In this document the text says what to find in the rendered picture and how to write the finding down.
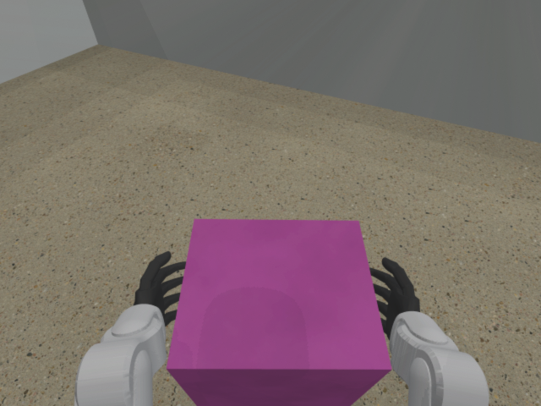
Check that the right robot forearm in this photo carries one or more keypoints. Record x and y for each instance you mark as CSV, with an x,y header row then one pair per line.
x,y
435,371

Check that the left robot forearm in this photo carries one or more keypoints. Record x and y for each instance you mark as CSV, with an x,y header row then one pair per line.
x,y
118,371

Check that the left robot hand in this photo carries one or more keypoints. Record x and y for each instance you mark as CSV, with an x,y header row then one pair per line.
x,y
151,289

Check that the right robot hand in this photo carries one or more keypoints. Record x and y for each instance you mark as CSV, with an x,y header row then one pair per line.
x,y
401,297

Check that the carton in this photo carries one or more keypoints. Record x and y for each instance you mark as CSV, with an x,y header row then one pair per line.
x,y
277,313

